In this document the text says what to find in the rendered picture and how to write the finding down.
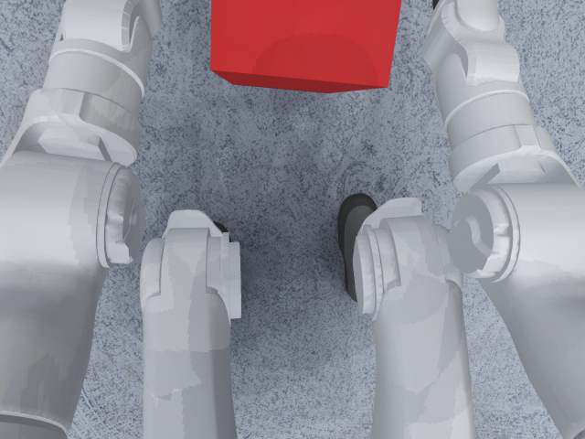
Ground right robot upper arm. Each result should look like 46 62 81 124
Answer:
447 182 585 439

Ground left robot forearm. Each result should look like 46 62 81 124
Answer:
0 0 163 170

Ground carton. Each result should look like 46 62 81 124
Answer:
210 0 401 93

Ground right robot foot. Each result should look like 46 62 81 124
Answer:
338 194 378 302

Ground left robot upper arm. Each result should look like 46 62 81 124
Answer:
0 150 145 439

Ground right robot shin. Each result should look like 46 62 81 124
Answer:
354 198 463 292

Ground right robot forearm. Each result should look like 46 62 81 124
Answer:
422 0 585 193

